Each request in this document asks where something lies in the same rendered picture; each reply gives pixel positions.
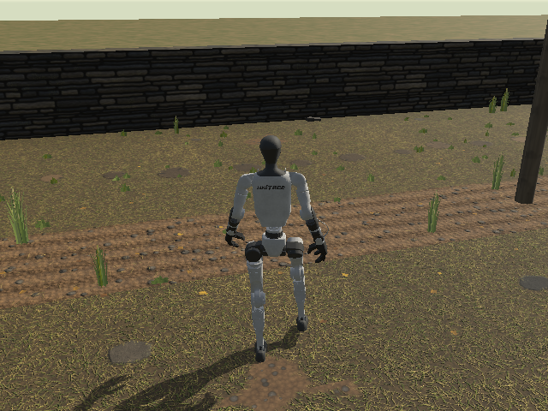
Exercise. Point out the robot torso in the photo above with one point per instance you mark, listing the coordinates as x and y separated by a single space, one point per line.
272 204

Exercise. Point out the robot left forearm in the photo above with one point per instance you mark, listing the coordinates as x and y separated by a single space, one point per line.
232 224

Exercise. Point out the right robot hand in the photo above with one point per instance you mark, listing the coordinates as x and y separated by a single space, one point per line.
321 249

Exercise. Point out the left robot hand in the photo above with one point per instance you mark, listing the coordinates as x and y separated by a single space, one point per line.
237 235

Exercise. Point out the right robot upper arm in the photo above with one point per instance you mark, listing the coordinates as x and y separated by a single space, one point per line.
299 180

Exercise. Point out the left robot upper arm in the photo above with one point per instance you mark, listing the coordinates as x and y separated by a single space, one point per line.
241 192

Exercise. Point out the robot right forearm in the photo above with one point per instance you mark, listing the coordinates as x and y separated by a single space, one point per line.
315 230

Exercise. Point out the left robot foot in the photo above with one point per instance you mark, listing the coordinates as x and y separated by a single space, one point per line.
260 354

